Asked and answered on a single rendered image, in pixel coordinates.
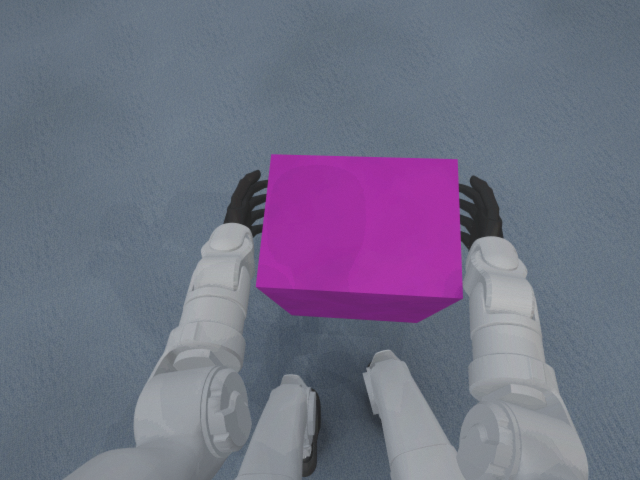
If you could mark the robot right hand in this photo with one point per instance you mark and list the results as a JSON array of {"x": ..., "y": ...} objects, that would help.
[{"x": 485, "y": 219}]

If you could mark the robot right upper arm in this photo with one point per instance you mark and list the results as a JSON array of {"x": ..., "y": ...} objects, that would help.
[{"x": 503, "y": 441}]

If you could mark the left robot thigh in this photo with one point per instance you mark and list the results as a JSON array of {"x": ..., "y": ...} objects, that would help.
[{"x": 275, "y": 451}]

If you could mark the robot left shin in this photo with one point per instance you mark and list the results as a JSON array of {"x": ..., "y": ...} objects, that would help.
[{"x": 295, "y": 379}]

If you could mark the carton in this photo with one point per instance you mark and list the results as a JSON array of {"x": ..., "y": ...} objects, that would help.
[{"x": 369, "y": 238}]

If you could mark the robot left forearm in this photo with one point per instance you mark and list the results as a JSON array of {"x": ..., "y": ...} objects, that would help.
[{"x": 211, "y": 326}]

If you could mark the robot right forearm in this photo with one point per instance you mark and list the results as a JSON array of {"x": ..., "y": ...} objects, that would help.
[{"x": 508, "y": 356}]

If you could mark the robot left hand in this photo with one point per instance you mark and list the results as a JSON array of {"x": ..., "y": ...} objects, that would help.
[{"x": 242, "y": 203}]

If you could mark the robot left upper arm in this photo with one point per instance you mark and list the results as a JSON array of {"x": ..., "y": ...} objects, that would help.
[{"x": 187, "y": 423}]

